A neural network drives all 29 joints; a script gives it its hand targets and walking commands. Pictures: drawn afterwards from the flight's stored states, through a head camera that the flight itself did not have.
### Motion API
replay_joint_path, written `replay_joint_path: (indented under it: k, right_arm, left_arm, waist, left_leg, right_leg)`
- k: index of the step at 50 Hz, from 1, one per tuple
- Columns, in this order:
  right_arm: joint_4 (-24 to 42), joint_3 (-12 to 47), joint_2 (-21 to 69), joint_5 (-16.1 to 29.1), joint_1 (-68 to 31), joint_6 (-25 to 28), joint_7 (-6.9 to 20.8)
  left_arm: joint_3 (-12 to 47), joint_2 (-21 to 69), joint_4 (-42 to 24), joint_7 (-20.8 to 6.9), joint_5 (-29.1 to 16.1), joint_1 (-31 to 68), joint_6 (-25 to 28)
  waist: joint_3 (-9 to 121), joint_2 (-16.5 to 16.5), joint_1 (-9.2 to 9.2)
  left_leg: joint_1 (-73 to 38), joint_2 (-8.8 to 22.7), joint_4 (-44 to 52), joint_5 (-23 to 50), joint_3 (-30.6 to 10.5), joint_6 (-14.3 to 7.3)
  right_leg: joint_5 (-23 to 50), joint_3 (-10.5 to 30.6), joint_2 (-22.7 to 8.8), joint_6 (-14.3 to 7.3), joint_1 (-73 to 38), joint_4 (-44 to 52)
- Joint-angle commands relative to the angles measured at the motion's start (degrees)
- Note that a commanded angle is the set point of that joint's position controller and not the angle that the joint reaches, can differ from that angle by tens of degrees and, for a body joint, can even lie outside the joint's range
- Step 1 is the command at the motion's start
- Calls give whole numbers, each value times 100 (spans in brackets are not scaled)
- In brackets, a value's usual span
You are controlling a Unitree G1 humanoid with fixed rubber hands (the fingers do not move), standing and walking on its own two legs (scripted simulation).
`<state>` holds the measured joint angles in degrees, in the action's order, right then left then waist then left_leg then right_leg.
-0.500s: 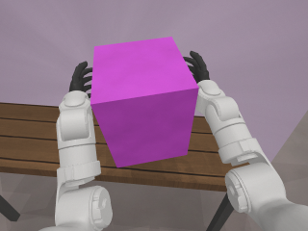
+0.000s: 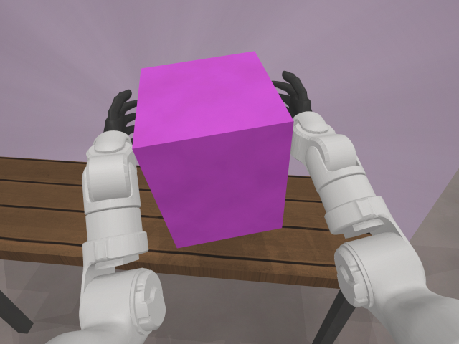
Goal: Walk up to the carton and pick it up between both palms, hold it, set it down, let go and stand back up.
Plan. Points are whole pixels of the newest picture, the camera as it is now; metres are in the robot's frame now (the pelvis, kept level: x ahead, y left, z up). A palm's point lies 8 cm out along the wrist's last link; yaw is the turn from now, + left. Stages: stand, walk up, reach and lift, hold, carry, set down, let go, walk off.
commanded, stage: hold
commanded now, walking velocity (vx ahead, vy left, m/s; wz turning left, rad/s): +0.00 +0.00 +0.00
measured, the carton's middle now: (214, 152) +0.38 +0.01 +0.19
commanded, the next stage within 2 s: none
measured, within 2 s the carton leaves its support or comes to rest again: neither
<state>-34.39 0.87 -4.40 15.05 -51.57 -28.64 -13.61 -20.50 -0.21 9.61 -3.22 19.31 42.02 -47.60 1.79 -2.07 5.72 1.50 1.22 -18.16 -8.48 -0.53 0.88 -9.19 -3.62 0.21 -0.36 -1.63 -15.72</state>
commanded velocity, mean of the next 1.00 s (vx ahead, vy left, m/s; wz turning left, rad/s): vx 0.00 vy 0.00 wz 0.00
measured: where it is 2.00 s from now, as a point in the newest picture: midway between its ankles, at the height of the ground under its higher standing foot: outside the picture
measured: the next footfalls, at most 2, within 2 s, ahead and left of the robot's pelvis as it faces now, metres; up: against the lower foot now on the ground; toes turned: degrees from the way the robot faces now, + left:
none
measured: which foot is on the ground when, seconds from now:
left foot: down 0.00-1.00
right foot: down 0.00-1.00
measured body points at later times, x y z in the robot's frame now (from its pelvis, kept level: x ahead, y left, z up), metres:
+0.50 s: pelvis +0.00 +0.00 +0.00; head -0.07 +0.02 +0.44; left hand +0.38 +0.16 +0.24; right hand +0.38 -0.13 +0.26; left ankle +0.03 +0.13 -0.75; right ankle +0.01 -0.11 -0.75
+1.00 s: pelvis +0.00 +0.00 +0.00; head -0.07 +0.02 +0.44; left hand +0.38 +0.16 +0.24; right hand +0.38 -0.13 +0.26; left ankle +0.03 +0.13 -0.75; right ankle +0.01 -0.11 -0.75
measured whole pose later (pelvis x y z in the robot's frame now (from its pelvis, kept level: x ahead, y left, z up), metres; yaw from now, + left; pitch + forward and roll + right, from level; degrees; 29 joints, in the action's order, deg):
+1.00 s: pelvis +0.00 +0.00 +0.00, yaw +0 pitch -8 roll -1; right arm -33.4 0.6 -4.2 15.0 -51.2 -29.2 -13.9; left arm -20.4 -0.2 8.8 -3.3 19.2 41.8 -48.0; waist 1.7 -2.0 5.7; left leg 1.6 1.2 -18.3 -8.5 -0.6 0.9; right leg -9.3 -3.6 0.2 -0.4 -1.5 -15.9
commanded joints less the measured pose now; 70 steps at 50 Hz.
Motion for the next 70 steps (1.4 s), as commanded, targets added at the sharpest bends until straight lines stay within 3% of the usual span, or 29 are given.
replay_joint_path:
  k: [1,70]
  right_arm:
    - [1494,1473,3361,621,-3649,234,610]
    - [1550,1459,3325,601,-3645,181,607]
  left_arm:
    - [2489,2759,-830,-891,-1024,4165,426]
    - [2501,2759,-857,-905,-1014,4115,369]
  waist:
    - [1936,381,27]
    - [1912,386,27]
  left_leg:
    - [-400,-413,75,1141,249,139]
    - [-368,-398,97,1078,247,145]
  right_leg:
    - [1045,-16,349,337,-448,55]
    - [988,-16,357,323,-450,47]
